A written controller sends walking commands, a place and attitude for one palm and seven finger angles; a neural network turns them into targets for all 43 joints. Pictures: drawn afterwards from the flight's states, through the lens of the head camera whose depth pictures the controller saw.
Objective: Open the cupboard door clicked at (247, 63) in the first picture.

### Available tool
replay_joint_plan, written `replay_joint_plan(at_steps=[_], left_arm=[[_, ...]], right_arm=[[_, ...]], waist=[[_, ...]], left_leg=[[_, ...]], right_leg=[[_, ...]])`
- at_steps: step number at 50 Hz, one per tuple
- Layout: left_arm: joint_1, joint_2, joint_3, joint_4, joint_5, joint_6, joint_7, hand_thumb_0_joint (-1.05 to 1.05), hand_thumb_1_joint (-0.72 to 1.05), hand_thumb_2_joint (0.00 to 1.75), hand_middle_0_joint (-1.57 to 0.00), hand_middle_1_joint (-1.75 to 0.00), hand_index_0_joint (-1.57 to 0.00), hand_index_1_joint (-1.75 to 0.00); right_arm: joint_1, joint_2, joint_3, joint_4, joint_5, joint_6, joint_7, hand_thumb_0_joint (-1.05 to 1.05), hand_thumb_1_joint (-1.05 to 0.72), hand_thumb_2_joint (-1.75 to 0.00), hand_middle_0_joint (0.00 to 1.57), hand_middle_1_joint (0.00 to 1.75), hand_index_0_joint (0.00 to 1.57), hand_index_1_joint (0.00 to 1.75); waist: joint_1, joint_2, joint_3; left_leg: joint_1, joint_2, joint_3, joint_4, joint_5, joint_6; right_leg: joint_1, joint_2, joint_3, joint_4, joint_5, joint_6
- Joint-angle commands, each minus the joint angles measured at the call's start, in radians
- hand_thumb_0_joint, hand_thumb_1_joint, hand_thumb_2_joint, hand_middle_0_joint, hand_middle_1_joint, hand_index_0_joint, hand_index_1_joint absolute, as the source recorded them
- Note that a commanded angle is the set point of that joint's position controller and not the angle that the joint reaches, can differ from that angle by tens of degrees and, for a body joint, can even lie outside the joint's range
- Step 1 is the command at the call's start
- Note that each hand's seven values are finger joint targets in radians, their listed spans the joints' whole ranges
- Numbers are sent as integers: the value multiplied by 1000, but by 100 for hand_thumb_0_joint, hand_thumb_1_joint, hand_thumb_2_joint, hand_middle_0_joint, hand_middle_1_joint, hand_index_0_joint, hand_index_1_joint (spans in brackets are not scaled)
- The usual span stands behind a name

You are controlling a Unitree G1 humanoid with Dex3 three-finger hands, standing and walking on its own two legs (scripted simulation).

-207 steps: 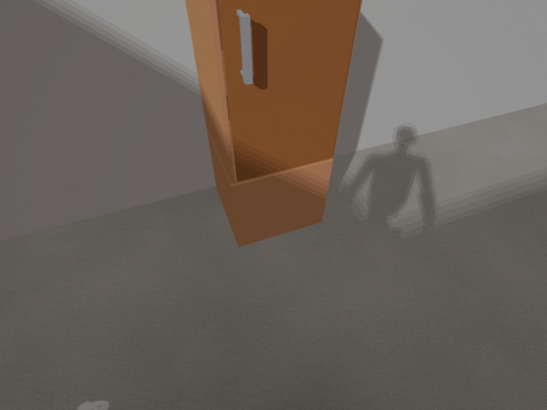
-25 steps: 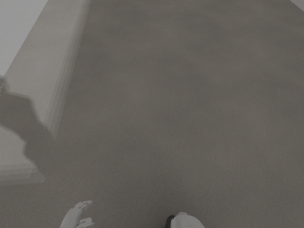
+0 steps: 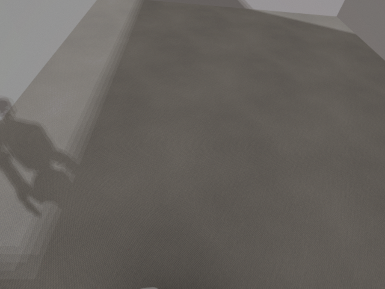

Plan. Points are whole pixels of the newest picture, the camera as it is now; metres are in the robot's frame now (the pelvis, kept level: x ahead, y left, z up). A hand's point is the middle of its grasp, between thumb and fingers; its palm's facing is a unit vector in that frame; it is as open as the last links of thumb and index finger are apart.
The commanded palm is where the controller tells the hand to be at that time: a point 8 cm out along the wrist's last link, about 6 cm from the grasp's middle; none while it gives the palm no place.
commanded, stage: turn to face it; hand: left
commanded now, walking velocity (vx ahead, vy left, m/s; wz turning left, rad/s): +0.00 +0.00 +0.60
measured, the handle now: out of the picture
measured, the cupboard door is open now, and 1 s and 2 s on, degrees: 0 0 0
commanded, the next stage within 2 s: none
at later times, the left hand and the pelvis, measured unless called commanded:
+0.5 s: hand out of the picture +0.09 +0.16 -0.13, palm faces +0.30 -0.91 -0.28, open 7.4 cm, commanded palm none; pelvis +0.05 -0.05 +0.01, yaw +17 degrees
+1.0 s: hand out of the picture -0.03 +0.21 -0.16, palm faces +0.61 -0.75 -0.26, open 7.4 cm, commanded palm none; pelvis +0.05 -0.02 +0.01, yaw +36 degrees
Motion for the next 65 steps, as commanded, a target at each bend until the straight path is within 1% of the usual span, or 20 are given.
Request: replay_joint_plan(at_steps=[1, 11, 16, 17, 19, 20, 23, 25, 35, 38, 39, 40, 41, 46, 53, 57, 58, 60, 62, 65], left_arm=[[-8, 71, 28, -87, 6, -5, -5, 0, 90, 90, -20, -30, -20, -30], [-46, 44, 42, -155, 3, 21, -1, 0, 90, 90, -20, -30, -20, -30], [23, 64, 46, -163, -5, 15, 6, 0, 90, 90, -20, -30, -20, -30], [62, 83, 51, -159, -4, 10, 9, 0, 90, 90, -20, -30, -20, -30], [64, 245, 78, -184, 22, 0, 19, 0, 90, 90, -20, -30, -20, -30], [25, 236, 73, -204, 12, 3, 21, 0, 90, 90, -20, -30, -20, -30], [-116, 142, 44, -230, 13, 1, 18, 0, 90, 90, -20, -30, -20, -30], [-79, 133, 38, -224, 15, -9, 16, 0, 90, 90, -20, -30, -20, -30], [32, 225, 61, -195, 22, 10, 9, 0, 90, 90, -20, -30, -20, -30], [9, 230, 68, -196, 10, 13, 2, 0, 90, 90, -20, -30, -20, -30], [13, 197, 67, -221, 2, 14, -4, 0, 90, 90, -20, -30, -20, -30], [-32, 129, 41, -274, -1, 14, -11, 0, 90, 90, -20, -30, -20, -30], [-86, 146, 41, -287, 9, 32, -1, 0, 90, 90, -20, -30, -20, -30], [-51, 136, 52, -224, 5, 39, -14, 0, 90, 90, -20, -30, -20, -30], [-88, 122, 43, -257, 1, 34, -11, 0, 90, 90, -20, -30, -20, -30], [-2, 122, 44, -247, -5, 17, -4, 0, 90, 90, -20, -30, -20, -30], [33, 148, 47, -242, -4, 8, -2, 0, 90, 90, -20, -30, -20, -30], [65, 299, 74, -247, 20, -7, 11, 0, 90, 90, -20, -30, -20, -30], [0, 247, 64, -259, 11, 0, 15, 0, 90, 90, -20, -30, -20, -30], [-93, 174, 39, -279, 17, -1, 15, 0, 90, 90, -20, -30, -20, -30]], right_arm=[[78, -196, -51, -32, 2, 6, -24, 0, -90, -90, 20, 30, 20, 30], [82, -225, -91, -61, 1, 27, -17, 0, -90, -90, 20, 30, 20, 30], [35, -236, -108, -94, 4, 42, -12, 0, -90, -90, 20, 30, 20, 30], [15, -227, -107, -105, 9, 45, -9, 0, -90, -90, 20, 30, 20, 30], [19, -114, -93, -154, 15, 45, 1, 0, -90, -90, 20, 30, 20, 30], [6, -176, -107, -150, 0, 56, 1, 0, -90, -90, 20, 30, 20, 30], [39, -146, -104, -107, 0, 74, 18, 0, -90, -90, 20, 30, 20, 30], [39, -135, -93, -106, 1, 72, 20, 0, -90, -90, 20, 30, 20, 30], [-104, -140, -64, -168, 12, 62, 27, 0, -90, -90, 20, 30, 20, 30], [-1, -193, -77, -156, 7, 47, 23, 0, -90, -90, 20, 30, 20, 30], [89, -297, -104, -143, 0, 34, 17, 0, -90, -90, 20, 30, 20, 30], [158, -399, -129, -130, 9, 34, 11, 0, -90, -90, 20, 30, 20, 30], [191, -379, -122, -100, 18, 37, 2, 0, -90, -90, 20, 30, 20, 30], [-36, -278, -90, -161, 6, 31, -11, 0, -90, -90, 20, 30, 20, 30], [2, -288, -104, -146, 3, 39, -7, 0, -90, -90, 20, 30, 20, 30], [-44, -285, -112, -157, 5, 47, -5, 0, -90, -90, 20, 30, 20, 30], [-44, -268, -109, -161, 12, 47, -3, 0, -90, -90, 20, 30, 20, 30], [-7, -151, -91, -199, 17, 43, 5, 0, -90, -90, 20, 30, 20, 30], [-33, -197, -107, -179, 6, 64, 6, 0, -90, -90, 20, 30, 20, 30], [-6, -171, -95, -140, 4, 76, 26, 0, -90, -90, 20, 30, 20, 30]], waist=[[-26, 159, -36], [-47, 171, -106], [-6, 182, -112], [18, 151, -116], [34, -295, -74], [29, -217, -58], [-54, -105, 44], [-40, -132, 12], [36, -220, -61], [-29, -140, -128], [-82, 95, -203], [-116, 375, -209], [-124, 238, -208], [-29, 189, -68], [-47, 188, -82], [0, 188, -97], [19, 145, -101], [33, -297, -124], [12, -222, -62], [-35, -137, 10]], left_leg=[[155, 259, -391, -345, 273, 122], [174, 187, -399, -316, 227, 120], [59, 130, -434, -240, 231, 80], [-10, 92, -410, -194, 159, 42], [-300, -123, -118, 205, -296, -100], [-254, -61, -166, 402, -313, -90], [-238, -5, -134, 595, -157, -109], [-245, -6, -99, 551, -140, -131], [-61, -17, 26, 115, -186, -112], [174, -27, 33, -175, 23, -83], [423, 137, -177, -234, 313, -3], [529, 388, -483, -229, 814, 149], [489, 404, -443, -211, 772, 184], [219, 191, -274, -262, 431, 93], [219, 170, -372, -248, 373, 109], [127, 127, -407, -160, 398, 71], [60, 90, -398, -102, 334, 35], [-238, -132, -142, 301, -360, -103], [-212, -54, -197, 576, -325, -95], [-187, -17, -131, 597, -181, -121]], right_leg=[[-255, -61, 77, 247, 43, 23], [-204, -26, 61, -8, 105, 45], [13, 12, 46, -292, 226, 33], [113, -12, 56, -429, 305, 26], [219, -445, 451, -653, 279, -134], [69, -483, 425, -658, 236, -177], [-44, -329, 175, -596, 390, -128], [69, -299, 77, -535, 634, -122], [205, -347, -40, -408, 866, -120], [137, -325, -111, -196, 843, -51], [-97, -252, -141, 34, 592, 16], [-369, -119, -101, 249, -122, 82], [-392, -127, 17, 318, -126, 70], [-303, -104, 57, 262, 121, 77], [-213, -42, 53, -9, 113, 73], [-8, 1, 27, -290, 240, 60], [99, -21, 46, -432, 338, 52], [272, -464, 431, -576, 579, -119], [82, -434, 365, -582, 482, -169], [25, -318, 119, -539, 543, -126]])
